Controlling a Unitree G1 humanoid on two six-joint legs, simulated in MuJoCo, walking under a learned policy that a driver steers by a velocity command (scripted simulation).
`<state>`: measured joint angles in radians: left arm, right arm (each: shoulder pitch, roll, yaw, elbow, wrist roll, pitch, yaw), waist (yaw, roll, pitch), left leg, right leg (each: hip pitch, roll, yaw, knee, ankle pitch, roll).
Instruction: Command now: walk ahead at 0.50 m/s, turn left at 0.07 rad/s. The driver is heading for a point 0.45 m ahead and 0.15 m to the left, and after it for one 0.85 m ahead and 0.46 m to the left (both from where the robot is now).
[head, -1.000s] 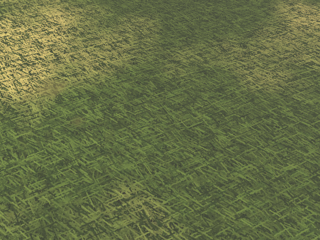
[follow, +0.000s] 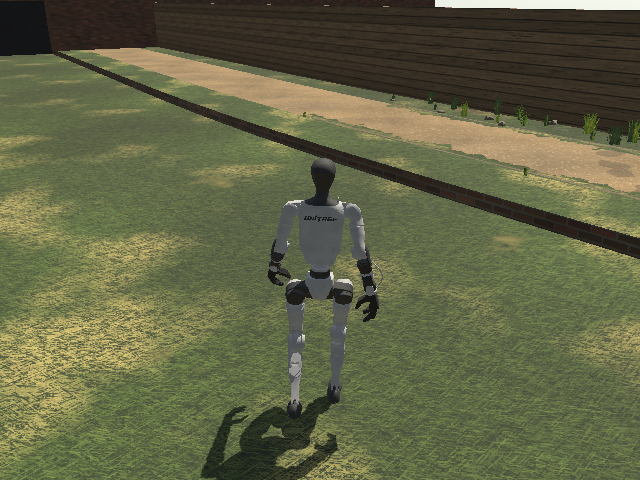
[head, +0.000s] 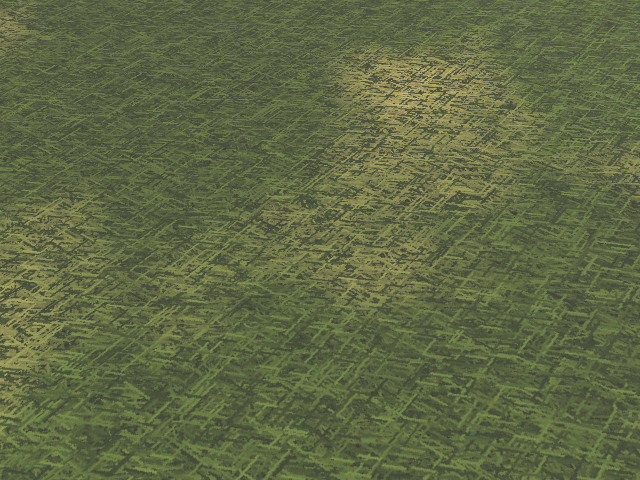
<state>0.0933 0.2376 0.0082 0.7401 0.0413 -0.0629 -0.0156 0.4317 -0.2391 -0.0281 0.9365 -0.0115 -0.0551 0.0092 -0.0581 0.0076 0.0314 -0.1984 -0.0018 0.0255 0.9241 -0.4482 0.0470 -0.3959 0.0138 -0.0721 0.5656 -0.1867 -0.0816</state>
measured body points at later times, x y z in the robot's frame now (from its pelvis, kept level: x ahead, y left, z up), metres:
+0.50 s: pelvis +0.25 +0.04 -0.01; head +0.29 +0.06 +0.43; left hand +0.16 +0.28 -0.16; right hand +0.49 -0.14 -0.12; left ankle +0.33 +0.12 -0.73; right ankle +0.08 -0.08 -0.69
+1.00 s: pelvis +0.42 +0.07 +0.01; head +0.45 +0.09 +0.45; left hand +0.44 +0.38 -0.10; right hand +0.60 -0.16 -0.12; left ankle +0.34 +0.12 -0.73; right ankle +0.53 +0.01 -0.71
